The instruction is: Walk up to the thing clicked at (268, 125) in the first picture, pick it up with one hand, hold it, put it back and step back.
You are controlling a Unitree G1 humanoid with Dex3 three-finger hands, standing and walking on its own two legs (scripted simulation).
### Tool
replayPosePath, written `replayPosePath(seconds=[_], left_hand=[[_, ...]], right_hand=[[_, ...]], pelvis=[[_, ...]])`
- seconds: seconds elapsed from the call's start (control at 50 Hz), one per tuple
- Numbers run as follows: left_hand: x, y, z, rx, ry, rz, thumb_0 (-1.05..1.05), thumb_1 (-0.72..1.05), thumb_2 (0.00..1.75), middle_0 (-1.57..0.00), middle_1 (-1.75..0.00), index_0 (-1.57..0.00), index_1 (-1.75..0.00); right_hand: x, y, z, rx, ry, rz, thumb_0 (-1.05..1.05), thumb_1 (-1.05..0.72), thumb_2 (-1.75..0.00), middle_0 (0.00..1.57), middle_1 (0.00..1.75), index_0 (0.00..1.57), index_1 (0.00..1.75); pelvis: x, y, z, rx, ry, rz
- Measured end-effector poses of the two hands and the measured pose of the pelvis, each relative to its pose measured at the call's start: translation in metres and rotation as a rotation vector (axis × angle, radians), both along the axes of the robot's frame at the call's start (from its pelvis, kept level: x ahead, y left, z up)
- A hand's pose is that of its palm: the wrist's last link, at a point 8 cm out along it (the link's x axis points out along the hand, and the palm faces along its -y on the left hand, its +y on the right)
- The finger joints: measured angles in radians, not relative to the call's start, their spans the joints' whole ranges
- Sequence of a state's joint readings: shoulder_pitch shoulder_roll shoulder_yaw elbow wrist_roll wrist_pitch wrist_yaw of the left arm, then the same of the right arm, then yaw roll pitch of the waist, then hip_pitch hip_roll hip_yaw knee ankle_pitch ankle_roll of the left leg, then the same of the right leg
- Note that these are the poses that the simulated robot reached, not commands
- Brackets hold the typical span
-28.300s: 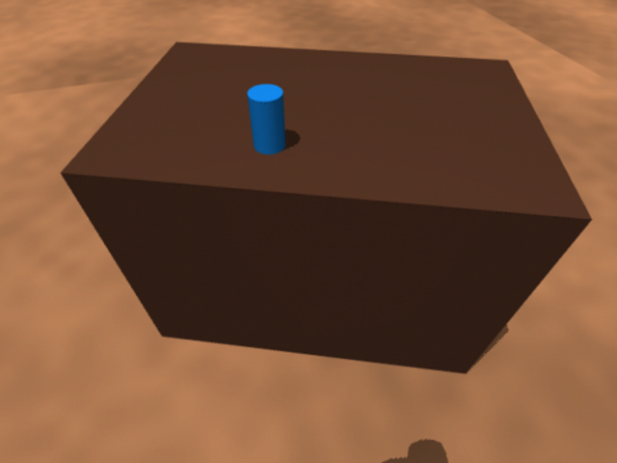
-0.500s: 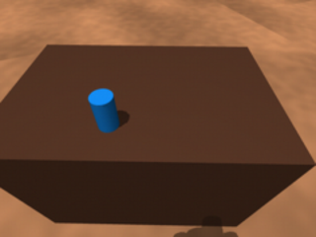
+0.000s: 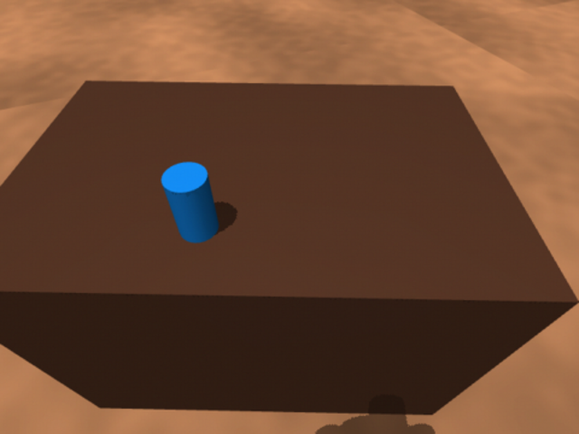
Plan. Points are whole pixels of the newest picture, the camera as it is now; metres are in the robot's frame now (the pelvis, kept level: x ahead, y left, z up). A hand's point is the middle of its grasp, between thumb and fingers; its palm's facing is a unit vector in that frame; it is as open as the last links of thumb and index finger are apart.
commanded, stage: stand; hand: left
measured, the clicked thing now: (192, 204) +0.48 +0.18 +0.03
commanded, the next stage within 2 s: step back in 0.50 s
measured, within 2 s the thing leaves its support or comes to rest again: neither
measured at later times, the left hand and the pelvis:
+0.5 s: hand out of the picture +0.07 +0.25 -0.16, palm faces -0.03 -0.94 -0.34, open 7.4 cm; pelvis +0.00 +0.00 +0.00, yaw +0 degrees
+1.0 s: hand out of the picture -0.01 +0.25 -0.16, palm faces +0.04 -0.90 -0.44, open 7.4 cm; pelvis -0.09 -0.02 -0.02, yaw +5 degrees
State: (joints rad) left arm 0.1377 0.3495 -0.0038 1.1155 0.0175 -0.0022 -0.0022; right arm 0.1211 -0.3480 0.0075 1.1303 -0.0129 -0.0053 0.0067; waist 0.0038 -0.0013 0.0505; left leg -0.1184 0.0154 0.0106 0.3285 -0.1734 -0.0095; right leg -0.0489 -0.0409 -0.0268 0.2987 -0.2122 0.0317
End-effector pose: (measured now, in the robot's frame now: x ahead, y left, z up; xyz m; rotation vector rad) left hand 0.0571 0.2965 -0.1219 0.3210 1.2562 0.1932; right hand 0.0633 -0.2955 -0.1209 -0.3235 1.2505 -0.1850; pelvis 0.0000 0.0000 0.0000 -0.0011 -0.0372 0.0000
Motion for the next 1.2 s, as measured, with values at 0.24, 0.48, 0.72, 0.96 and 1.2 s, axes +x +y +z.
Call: replayPosePath(seconds=[0.24, 0.48, 0.72, 0.96, 1.2], left_hand=[[0.000, 0.001, 0.000, 0.000, 0.006, 0.003, 0.01, 0.91, 0.90, -0.20, -0.30, -0.20, -0.30], [0.004, 0.001, 0.001, 0.003, -0.001, 0.003, 0.01, 0.91, 0.90, -0.20, -0.30, -0.20, -0.30], [-0.007, 0.007, -0.002, 0.069, -0.041, 0.024, 0.01, 0.91, 0.90, -0.20, -0.30, -0.20, -0.30], [-0.069, -0.007, 0.006, 0.105, -0.042, 0.038, 0.01, 0.90, 0.90, -0.21, -0.30, -0.21, -0.30], [-0.124, 0.036, -0.018, 0.079, -0.093, 0.089, 0.01, 0.90, 0.90, -0.21, -0.30, -0.21, -0.30]], right_hand=[[0.003, 0.001, 0.000, 0.002, 0.000, 0.004, 0.01, -0.90, -0.90, 0.20, 0.30, 0.20, 0.30], [0.008, 0.001, -0.001, 0.003, -0.007, 0.007, 0.01, -0.90, -0.90, 0.20, 0.30, 0.20, 0.30], [0.010, -0.030, -0.011, -0.019, -0.050, 0.013, 0.01, -0.90, -0.90, 0.21, 0.30, 0.20, 0.30], [-0.015, -0.040, -0.026, -0.028, -0.032, 0.085, 0.01, -0.90, -0.90, 0.20, 0.30, 0.20, 0.30], [-0.077, 0.005, -0.016, -0.048, -0.027, 0.153, 0.01, -0.90, -0.90, 0.20, 0.30, 0.20, 0.30]], pelvis=[[0.002, 0.000, 0.000, 0.001, 0.003, 0.000], [0.003, 0.000, 0.000, 0.001, 0.003, 0.001], [-0.036, -0.017, -0.018, 0.007, 0.004, 0.016], [-0.080, -0.025, -0.022, 0.021, 0.019, 0.065], [-0.140, 0.006, -0.032, -0.005, -0.010, 0.105]])
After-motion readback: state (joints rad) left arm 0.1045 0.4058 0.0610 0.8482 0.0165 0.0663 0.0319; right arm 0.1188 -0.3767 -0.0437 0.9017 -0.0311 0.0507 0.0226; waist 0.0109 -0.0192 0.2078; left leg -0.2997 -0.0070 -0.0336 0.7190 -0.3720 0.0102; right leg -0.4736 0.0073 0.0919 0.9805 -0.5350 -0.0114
